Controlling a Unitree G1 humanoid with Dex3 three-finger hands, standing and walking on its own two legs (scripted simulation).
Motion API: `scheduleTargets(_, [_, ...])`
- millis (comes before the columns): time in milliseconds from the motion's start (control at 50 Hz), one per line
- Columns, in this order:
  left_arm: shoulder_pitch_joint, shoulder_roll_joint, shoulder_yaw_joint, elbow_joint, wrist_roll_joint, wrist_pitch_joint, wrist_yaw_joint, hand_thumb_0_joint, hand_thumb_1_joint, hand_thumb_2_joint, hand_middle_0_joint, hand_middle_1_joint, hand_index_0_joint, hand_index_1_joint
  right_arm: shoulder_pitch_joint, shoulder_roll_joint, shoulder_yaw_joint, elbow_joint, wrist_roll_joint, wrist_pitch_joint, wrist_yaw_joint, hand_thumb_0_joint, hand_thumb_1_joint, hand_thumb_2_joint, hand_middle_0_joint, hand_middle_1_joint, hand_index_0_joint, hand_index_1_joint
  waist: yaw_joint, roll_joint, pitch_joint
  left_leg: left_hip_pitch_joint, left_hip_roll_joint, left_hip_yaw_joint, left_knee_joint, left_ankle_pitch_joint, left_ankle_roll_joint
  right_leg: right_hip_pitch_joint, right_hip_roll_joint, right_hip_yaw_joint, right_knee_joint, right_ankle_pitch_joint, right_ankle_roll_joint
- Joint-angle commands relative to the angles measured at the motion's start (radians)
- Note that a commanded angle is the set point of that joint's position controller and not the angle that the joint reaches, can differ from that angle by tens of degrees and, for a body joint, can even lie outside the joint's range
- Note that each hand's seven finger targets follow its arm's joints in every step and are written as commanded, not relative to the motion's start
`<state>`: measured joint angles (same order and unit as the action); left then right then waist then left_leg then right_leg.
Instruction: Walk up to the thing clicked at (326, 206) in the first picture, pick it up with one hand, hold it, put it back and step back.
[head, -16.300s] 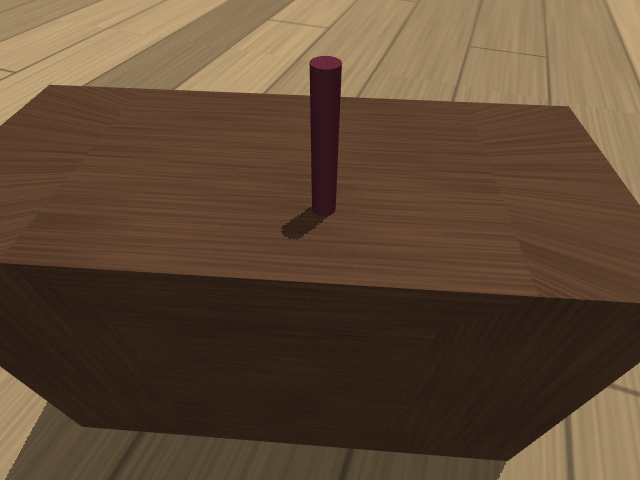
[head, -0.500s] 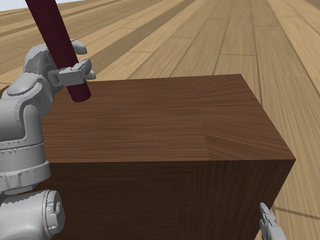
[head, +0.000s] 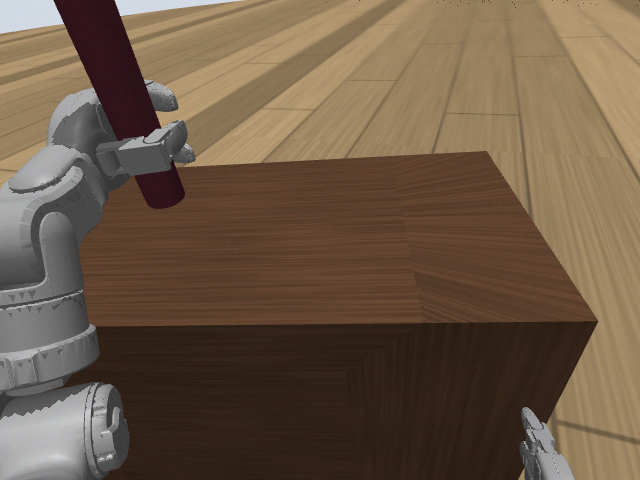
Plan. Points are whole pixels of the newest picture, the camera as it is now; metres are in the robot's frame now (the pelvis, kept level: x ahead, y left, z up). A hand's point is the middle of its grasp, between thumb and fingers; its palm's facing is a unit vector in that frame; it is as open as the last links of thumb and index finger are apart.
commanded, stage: hold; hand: left
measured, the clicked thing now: (118, 82) +0.33 +0.17 +0.40
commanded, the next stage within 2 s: crouch in 1.86 s
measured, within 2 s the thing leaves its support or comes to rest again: neither
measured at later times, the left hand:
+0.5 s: hand (154, 132) +0.34 +0.16 +0.35, palm faces +0.08 -1.00 -0.02, open 5.2 cm
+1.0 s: hand (150, 120) +0.34 +0.16 +0.36, palm faces +0.10 -0.99 -0.02, open 5.2 cm
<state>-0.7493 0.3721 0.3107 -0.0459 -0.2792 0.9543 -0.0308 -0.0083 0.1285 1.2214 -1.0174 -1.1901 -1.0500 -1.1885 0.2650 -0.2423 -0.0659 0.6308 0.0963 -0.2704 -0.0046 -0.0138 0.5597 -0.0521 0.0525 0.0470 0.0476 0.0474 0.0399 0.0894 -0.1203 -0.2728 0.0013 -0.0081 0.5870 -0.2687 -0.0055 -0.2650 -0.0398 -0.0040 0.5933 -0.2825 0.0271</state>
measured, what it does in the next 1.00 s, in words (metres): stands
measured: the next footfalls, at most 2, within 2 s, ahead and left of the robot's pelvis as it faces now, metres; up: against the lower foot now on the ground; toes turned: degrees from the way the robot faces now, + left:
none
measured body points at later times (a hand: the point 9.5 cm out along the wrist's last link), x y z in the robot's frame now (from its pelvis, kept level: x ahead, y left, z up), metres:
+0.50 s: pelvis +0.00 +0.00 +0.00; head -0.06 -0.04 +0.44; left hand +0.32 +0.21 +0.35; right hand +0.18 -0.25 -0.07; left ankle +0.03 +0.12 -0.73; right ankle +0.02 -0.14 -0.73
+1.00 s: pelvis -0.01 +0.00 +0.00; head -0.07 -0.04 +0.44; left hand +0.33 +0.22 +0.36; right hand +0.17 -0.25 -0.06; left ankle +0.03 +0.12 -0.73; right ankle +0.02 -0.14 -0.73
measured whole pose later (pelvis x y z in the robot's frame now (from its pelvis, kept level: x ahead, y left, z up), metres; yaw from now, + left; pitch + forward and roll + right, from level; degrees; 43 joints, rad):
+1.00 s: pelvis -0.01 +0.00 +0.00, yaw +0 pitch -3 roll +0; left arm -0.83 0.41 0.32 0.04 -0.27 0.94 -0.03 -0.01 0.13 1.22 -1.01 -1.20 -1.05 -1.19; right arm 0.27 -0.24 -0.05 0.64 0.09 -0.29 -0.02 -0.01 0.56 -0.05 0.05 0.05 0.05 0.05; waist 0.03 0.08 -0.11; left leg -0.28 0.00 -0.01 0.60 -0.27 -0.01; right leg -0.28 -0.04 0.00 0.61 -0.28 0.02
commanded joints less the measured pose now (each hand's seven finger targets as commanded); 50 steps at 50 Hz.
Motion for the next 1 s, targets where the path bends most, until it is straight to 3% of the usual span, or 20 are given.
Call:
scheduleTargets(0, [-0.556,0.250,0.085,-0.218,-0.005,-0.093,0.013,0.000,0.578,1.339,-1.379,-1.450,-1.397,-1.448,-0.156,-0.116,-0.051,-0.173,0.010,-0.060,-0.008,0.000,0.567,-0.048,0.049,0.050,0.049,0.050,-0.009,-0.071,-0.177,0.105,-0.023,0.012,-0.086,0.086,0.017,-0.023,0.038,-0.049,-0.116,0.073,-0.023])
scheduleTargets(100, [-0.557,0.253,0.095,-0.221,-0.007,-0.104,0.019,0.000,0.567,1.348,-1.386,-1.463,-1.403,-1.461,-0.155,-0.102,-0.041,-0.167,0.009,-0.063,-0.009,0.000,0.561,-0.050,0.049,0.050,0.049,0.050,0.000,-0.076,-0.168,0.083,-0.021,0.007,-0.087,0.068,0.015,-0.021,0.037,-0.051,-0.113,0.059,-0.023])
scheduleTargets(200, [-0.530,0.218,0.062,-0.176,-0.006,-0.097,0.010,0.000,0.553,1.358,-1.413,-1.481,-1.429,-1.482,-0.164,-0.106,-0.037,-0.186,0.009,-0.064,-0.010,0.000,0.557,-0.051,0.049,0.050,0.049,0.050,-0.006,-0.084,-0.170,0.086,-0.021,0.008,-0.079,0.088,0.017,-0.019,0.036,-0.049,-0.110,0.081,-0.022])
scheduleTargets(240, [-0.576,0.273,0.086,-0.217,0.001,-0.101,0.011,0.000,0.569,1.358,-1.417,-1.481,-1.435,-1.479,-0.160,-0.103,-0.037,-0.161,0.009,-0.065,-0.009,0.000,0.564,-0.049,0.049,0.050,0.049,0.050,-0.003,-0.046,-0.180,0.087,-0.027,0.015,-0.075,0.087,0.016,-0.022,0.033,-0.044,-0.110,0.081,-0.023])
scheduleTargets(280, [-0.586,0.284,0.099,-0.220,-0.001,-0.099,0.009,0.000,0.589,1.360,-1.418,-1.478,-1.435,-1.477,-0.172,-0.113,-0.041,-0.187,0.008,-0.070,-0.014,0.000,0.563,-0.050,0.049,0.050,0.049,0.050,-0.007,-0.061,-0.196,0.097,-0.025,0.014,-0.079,0.080,0.018,-0.017,0.034,-0.045,-0.114,0.072,-0.021])
scheduleTargets(320, [-0.539,0.230,0.076,-0.150,-0.009,-0.090,-0.001,0.000,0.604,1.372,-1.418,-1.484,-1.436,-1.482,-0.161,-0.100,-0.031,-0.155,0.005,-0.072,-0.015,0.000,0.568,-0.048,0.049,0.050,0.049,0.050,-0.009,-0.087,-0.159,0.086,-0.021,0.009,-0.085,0.055,0.018,-0.031,0.039,-0.047,-0.117,0.046,-0.020])
scheduleTargets(420, [-0.550,0.249,0.078,-0.209,-0.008,-0.095,-0.005,0.000,0.587,1.375,-1.414,-1.493,-1.434,-1.490,-0.157,-0.103,-0.024,-0.177,0.008,-0.073,-0.013,0.000,0.565,-0.049,0.049,0.050,0.049,0.050,0.005,-0.055,-0.182,0.095,-0.014,0.001,-0.085,0.088,0.011,-0.018,0.041,-0.052,-0.103,0.078,-0.024])
scheduleTargets(460, [-0.510,0.214,0.057,-0.173,-0.006,-0.086,-0.009,0.000,0.586,1.369,-1.409,-1.481,-1.426,-1.480,-0.177,-0.096,-0.020,-0.179,0.007,-0.071,-0.009,0.000,0.567,-0.049,0.049,0.050,0.049,0.050,0.008,-0.072,-0.162,0.077,-0.019,0.007,-0.086,0.086,0.014,-0.017,0.041,-0.050,-0.108,0.072,-0.024])
scheduleTargets(500, [-0.578,0.271,0.088,-0.253,-0.004,-0.093,-0.001,0.000,0.604,1.376,-1.404,-1.482,-1.422,-1.480,-0.163,-0.106,-0.030,-0.187,0.009,-0.071,-0.011,0.000,0.566,-0.050,0.049,0.050,0.049,0.050,0.002,-0.053,-0.197,0.103,-0.021,0.012,-0.081,0.106,0.013,-0.015,0.040,-0.047,-0.104,0.092,-0.024])
scheduleTargets(540, [-0.538,0.245,0.090,-0.156,-0.009,-0.084,0.000,0.000,0.603,1.384,-1.416,-1.491,-1.434,-1.490,-0.144,-0.102,-0.031,-0.147,0.005,-0.069,-0.014,0.000,0.565,-0.050,0.049,0.050,0.049,0.050,-0.015,-0.091,-0.159,0.094,-0.019,0.011,-0.083,0.085,0.018,-0.026,0.041,-0.047,-0.112,0.076,-0.019])
scheduleTargets(560, [-0.573,0.238,0.071,-0.204,-0.006,-0.087,0.000,0.000,0.608,1.382,-1.406,-1.486,-1.425,-1.484,-0.166,-0.094,-0.021,-0.167,0.006,-0.073,-0.012,0.000,0.568,-0.049,0.049,0.050,0.049,0.050,-0.004,-0.070,-0.171,0.095,-0.021,0.011,-0.087,0.083,0.016,-0.026,0.041,-0.046,-0.110,0.073,-0.023])
scheduleTargets(580, [-0.548,0.224,0.069,-0.116,-0.008,-0.084,0.002,0.000,0.595,1.380,-1.411,-1.487,-1.428,-1.487,-0.174,-0.103,-0.030,-0.183,0.004,-0.074,-0.016,0.000,0.565,-0.050,0.049,0.050,0.049,0.050,-0.015,-0.105,-0.154,0.080,-0.024,0.015,-0.080,0.071,0.020,-0.028,0.037,-0.044,-0.119,0.067,-0.018])
scheduleTargets(640, [-0.617,0.281,0.095,-0.200,-0.001,-0.100,0.018,0.000,0.598,1.376,-1.408,-1.484,-1.426,-1.482,-0.157,-0.093,-0.026,-0.149,0.006,-0.070,-0.016,0.000,0.565,-0.050,0.049,0.050,0.049,0.050,-0.007,-0.067,-0.186,0.085,-0.030,0.020,-0.077,0.075,0.019,-0.026,0.033,-0.042,-0.113,0.069,-0.021])
scheduleTargets(660, [-0.570,0.246,0.081,-0.126,-0.002,-0.092,0.017,0.000,0.591,1.371,-1.396,-1.476,-1.414,-1.475,-0.170,-0.088,-0.022,-0.156,0.008,-0.073,-0.016,0.000,0.567,-0.050,0.049,0.050,0.049,0.050,-0.003,-0.088,-0.153,0.071,-0.031,0.021,-0.080,0.056,0.020,-0.033,0.033,-0.043,-0.118,0.048,-0.020])
scheduleTargets(700, [-0.586,0.239,0.070,-0.138,-0.003,-0.104,0.015,0.000,0.602,1.381,-1.409,-1.492,-1.429,-1.489,-0.178,-0.100,-0.030,-0.175,0.007,-0.078,-0.019,0.000,0.568,-0.049,0.049,0.050,0.049,0.050,-0.007,-0.083,-0.176,0.081,-0.028,0.017,-0.081,0.057,0.019,-0.025,0.033,-0.044,-0.114,0.052,-0.021])
scheduleTargets(800, [-0.633,0.294,0.092,-0.162,0.011,-0.115,0.015,0.000,0.575,1.377,-1.419,-1.494,-1.439,-1.491,-0.161,-0.102,-0.029,-0.180,0.004,-0.075,-0.018,0.000,0.564,-0.050,0.049,0.050,0.049,0.050,-0.005,-0.058,-0.213,0.098,-0.026,0.017,-0.072,0.112,0.016,-0.014,0.035,-0.045,-0.100,0.105,-0.021])
scheduleTargets(860, [-0.635,0.292,0.096,-0.144,0.007,-0.114,0.012,0.000,0.586,1.388,-1.413,-1.496,-1.431,-1.495,-0.158,-0.095,-0.022,-0.168,0.004,-0.077,-0.019,0.000,0.564,-0.051,0.049,0.050,0.049,0.050,-0.003,-0.063,-0.194,0.093,-0.026,0.018,-0.073,0.096,0.016,-0.015,0.034,-0.045,-0.104,0.090,-0.020])
scheduleTargets(880, [-0.603,0.262,0.070,-0.081,0.010,-0.104,0.005,0.000,0.572,1.387,-1.423,-1.503,-1.442,-1.501,-0.167,-0.097,-0.022,-0.165,0.004,-0.077,-0.019,0.000,0.563,-0.050,0.049,0.050,0.049,0.050,-0.009,-0.074,-0.170,0.080,-0.026,0.017,-0.076,0.081,0.018,-0.026,0.035,-0.043,-0.108,0.075,-0.021])
scheduleTargets(940, [-0.635,0.286,0.079,-0.142,0.005,-0.112,-0.005,0.000,0.588,1.385,-1.420,-1.495,-1.438,-1.494,-0.158,-0.089,-0.006,-0.179,0.003,-0.081,-0.019,0.000,0.564,-0.050,0.049,0.050,0.049,0.050,0.000,-0.070,-0.189,0.083,-0.022,0.012,-0.082,0.076,0.017,-0.016,0.037,-0.046,-0.108,0.073,-0.021])
scheduleTargets(980, [-0.603,0.257,0.062,-0.103,0.003,-0.100,-0.014,0.000,0.580,1.379,-1.415,-1.486,-1.431,-1.487,-0.154,-0.083,0.001,-0.176,0.005,-0.079,-0.016,0.000,0.562,-0.051,0.049,0.050,0.049,0.050,-0.006,-0.062,-0.180,0.085,-0.022,0.015,-0.082,0.082,0.017,-0.019,0.038,-0.046,-0.107,0.075,-0.023])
